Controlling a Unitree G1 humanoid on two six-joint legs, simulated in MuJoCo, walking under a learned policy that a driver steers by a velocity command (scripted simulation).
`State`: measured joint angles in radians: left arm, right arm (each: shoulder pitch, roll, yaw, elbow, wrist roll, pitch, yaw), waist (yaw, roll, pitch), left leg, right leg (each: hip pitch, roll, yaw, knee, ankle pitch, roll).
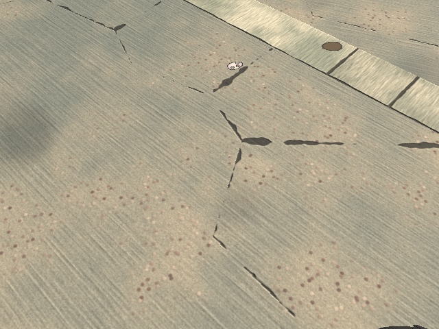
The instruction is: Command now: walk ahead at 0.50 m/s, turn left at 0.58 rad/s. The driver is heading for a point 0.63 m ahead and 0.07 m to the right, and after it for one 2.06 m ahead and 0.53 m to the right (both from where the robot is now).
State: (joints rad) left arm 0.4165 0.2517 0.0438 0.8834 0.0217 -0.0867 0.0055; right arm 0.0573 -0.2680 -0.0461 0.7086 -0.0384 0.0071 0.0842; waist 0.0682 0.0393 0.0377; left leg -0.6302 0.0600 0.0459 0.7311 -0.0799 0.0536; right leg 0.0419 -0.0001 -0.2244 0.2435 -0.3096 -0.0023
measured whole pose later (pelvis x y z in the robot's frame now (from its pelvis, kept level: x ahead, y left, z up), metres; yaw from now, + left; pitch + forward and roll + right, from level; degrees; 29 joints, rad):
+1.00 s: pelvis +0.54 +0.02 +0.01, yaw -14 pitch +1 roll +0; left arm 0.38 0.27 0.07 0.88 0.00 -0.04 -0.01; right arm 0.10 -0.26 -0.01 0.74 -0.04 -0.03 0.02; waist 0.05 0.03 0.04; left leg -0.66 0.12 -0.06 0.82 -0.12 -0.06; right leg -0.09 0.16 0.10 0.30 -0.22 -0.13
